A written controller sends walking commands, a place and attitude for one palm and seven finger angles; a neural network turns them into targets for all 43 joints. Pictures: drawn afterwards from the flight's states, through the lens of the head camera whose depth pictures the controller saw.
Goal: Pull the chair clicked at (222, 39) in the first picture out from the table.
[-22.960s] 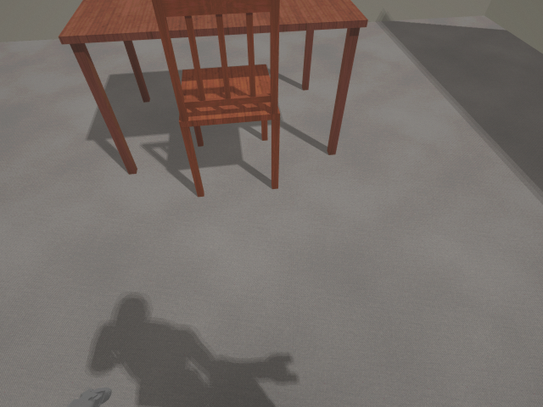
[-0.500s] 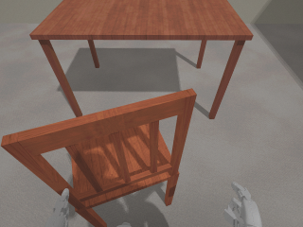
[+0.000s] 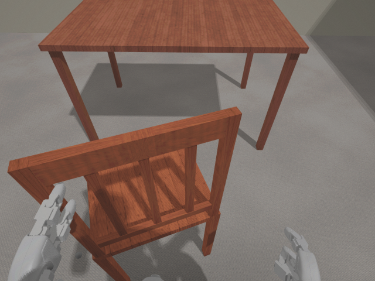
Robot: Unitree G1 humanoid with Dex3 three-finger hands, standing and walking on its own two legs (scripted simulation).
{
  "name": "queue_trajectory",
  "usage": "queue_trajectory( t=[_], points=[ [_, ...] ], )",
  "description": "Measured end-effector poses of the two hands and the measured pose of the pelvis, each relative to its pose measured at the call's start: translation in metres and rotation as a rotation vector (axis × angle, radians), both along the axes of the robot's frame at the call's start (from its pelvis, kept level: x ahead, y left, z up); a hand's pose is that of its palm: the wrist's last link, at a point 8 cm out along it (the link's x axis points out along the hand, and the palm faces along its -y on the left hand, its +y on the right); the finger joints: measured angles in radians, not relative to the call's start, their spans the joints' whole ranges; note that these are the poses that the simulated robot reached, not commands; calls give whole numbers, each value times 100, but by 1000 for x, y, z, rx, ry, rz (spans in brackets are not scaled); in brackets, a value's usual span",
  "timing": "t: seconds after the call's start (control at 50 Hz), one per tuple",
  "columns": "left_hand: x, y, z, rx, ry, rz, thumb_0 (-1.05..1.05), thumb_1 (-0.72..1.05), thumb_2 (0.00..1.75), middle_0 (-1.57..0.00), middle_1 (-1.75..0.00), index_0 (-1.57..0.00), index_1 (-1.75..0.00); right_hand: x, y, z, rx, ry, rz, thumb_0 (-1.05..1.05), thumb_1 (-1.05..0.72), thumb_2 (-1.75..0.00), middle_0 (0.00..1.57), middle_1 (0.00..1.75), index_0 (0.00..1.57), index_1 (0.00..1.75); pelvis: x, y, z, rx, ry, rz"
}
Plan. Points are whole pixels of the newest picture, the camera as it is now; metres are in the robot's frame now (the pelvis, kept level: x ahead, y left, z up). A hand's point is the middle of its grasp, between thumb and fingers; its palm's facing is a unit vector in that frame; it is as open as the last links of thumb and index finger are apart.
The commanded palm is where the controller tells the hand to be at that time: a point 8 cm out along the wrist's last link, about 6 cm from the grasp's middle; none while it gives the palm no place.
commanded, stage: draw the hand back to the body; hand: left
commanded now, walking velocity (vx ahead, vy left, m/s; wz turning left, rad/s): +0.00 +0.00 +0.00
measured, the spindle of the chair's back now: (151, 194) +0.32 +0.11 -0.02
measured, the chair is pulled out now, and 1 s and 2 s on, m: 0.53 0.53 0.53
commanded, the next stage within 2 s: step back with the hand held close in 1.08 s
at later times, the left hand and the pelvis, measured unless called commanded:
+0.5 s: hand (53, 233) +0.18 +0.23 +0.11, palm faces +0.23 -0.87 -0.43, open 11.8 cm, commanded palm +0.16 +0.29 +0.20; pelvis +0.04 +0.00 +0.06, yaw +0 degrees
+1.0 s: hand (50, 232) +0.18 +0.23 +0.11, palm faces +0.28 -0.81 -0.51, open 6.8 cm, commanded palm +0.18 +0.28 +0.24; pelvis +0.05 -0.02 +0.05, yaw +1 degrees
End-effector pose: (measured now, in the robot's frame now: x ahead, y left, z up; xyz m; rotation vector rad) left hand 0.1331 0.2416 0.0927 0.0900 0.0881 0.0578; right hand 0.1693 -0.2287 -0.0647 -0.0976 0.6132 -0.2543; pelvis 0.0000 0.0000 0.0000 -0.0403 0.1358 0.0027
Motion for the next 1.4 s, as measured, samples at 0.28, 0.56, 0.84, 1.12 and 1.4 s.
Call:
queue_trajectory(
  t=[0.28,0.56,0.84,1.12,1.4],
  points=[
    [10,11,37,279,224,123,-1,-16,38,-28,-19,-8,-9,26,11,43,-30,-8,49,1,-90,-90,20,30,20,30,19,3,43,17,-133,-17],
    [19,31,48,322,309,300,0,34,62,-30,-27,-23,-22,59,14,50,-40,-22,181,1,-90,-90,20,30,20,30,40,-5,56,40,-179,-6],
    [20,33,56,378,353,367,1,80,85,-24,-31,-36,-32,72,3,46,-27,-45,227,1,-90,-90,20,30,20,30,48,-19,54,50,-187,12],
    [11,21,56,386,344,357,1,89,89,-25,-33,-37,-34,58,-9,36,-17,-23,215,1,-90,-90,20,30,20,30,42,-28,52,51,-190,20],
    [8,32,60,421,328,261,1,90,89,-26,-34,-38,-35,28,-21,36,-39,101,184,1,-90,-90,20,30,20,30,10,-28,55,25,-178,22]
  ],
)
